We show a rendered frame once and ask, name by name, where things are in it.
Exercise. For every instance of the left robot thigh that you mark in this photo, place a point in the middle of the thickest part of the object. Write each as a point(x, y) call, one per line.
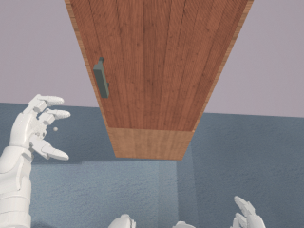
point(123, 222)

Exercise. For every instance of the robot left forearm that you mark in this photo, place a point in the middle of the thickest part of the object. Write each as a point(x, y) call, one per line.
point(15, 187)

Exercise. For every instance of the cupboard door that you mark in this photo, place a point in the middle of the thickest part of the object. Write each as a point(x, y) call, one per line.
point(161, 57)

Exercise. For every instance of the robot left shin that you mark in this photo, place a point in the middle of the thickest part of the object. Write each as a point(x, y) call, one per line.
point(125, 216)

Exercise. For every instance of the handle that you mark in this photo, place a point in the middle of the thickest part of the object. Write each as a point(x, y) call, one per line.
point(101, 79)

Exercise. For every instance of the robot right hand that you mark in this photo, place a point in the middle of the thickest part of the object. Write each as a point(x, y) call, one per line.
point(250, 218)

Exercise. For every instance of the robot left hand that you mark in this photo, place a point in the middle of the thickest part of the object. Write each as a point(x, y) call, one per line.
point(26, 126)

